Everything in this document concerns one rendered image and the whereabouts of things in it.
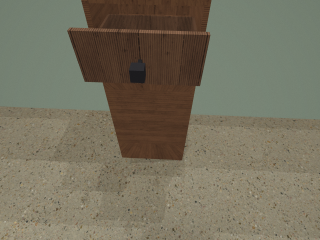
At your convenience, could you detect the handle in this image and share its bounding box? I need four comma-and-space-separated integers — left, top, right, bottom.
129, 59, 146, 83

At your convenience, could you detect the drawer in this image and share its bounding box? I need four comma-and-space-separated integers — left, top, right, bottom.
67, 14, 211, 86

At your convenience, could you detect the cabinet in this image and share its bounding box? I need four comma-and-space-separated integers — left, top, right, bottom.
81, 0, 212, 160

